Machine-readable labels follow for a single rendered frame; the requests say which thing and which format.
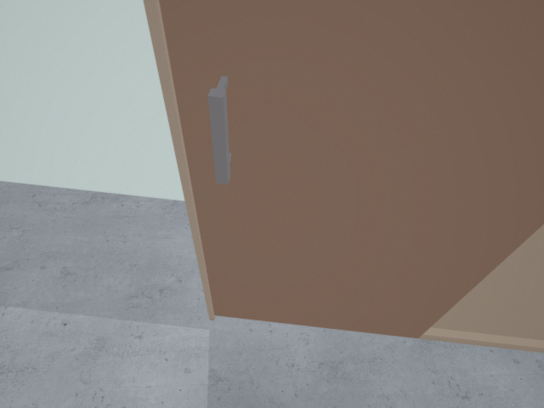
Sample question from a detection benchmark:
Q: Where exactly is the handle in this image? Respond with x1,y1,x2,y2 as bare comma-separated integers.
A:
207,76,231,184

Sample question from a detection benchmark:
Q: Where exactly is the wardrobe door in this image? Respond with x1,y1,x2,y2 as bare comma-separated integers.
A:
431,224,544,340
159,0,544,338

